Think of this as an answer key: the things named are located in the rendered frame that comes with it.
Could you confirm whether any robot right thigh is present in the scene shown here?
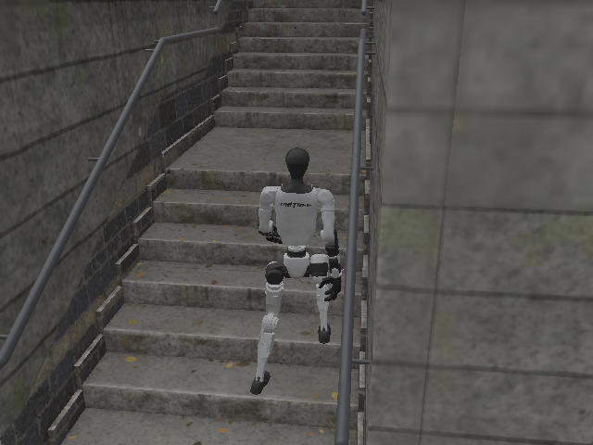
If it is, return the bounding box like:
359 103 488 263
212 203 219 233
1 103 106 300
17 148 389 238
309 254 329 285

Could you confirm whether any humanoid robot torso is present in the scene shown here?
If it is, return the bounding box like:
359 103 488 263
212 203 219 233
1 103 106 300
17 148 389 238
275 184 319 279

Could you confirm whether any right robot forearm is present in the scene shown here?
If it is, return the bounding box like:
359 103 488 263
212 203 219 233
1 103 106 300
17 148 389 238
325 229 342 278

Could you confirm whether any robot right upper arm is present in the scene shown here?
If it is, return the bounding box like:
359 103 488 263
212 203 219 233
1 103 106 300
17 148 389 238
316 188 335 242

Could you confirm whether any robot left upper arm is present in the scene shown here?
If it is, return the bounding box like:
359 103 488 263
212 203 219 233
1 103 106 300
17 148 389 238
259 186 278 233

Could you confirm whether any robot left hand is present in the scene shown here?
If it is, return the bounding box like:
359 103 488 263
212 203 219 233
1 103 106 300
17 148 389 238
266 226 283 244

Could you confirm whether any robot right hand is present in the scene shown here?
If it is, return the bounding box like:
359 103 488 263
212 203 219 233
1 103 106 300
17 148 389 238
319 276 342 301

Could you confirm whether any left robot forearm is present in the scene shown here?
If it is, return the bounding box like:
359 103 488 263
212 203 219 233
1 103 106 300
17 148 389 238
258 223 274 238

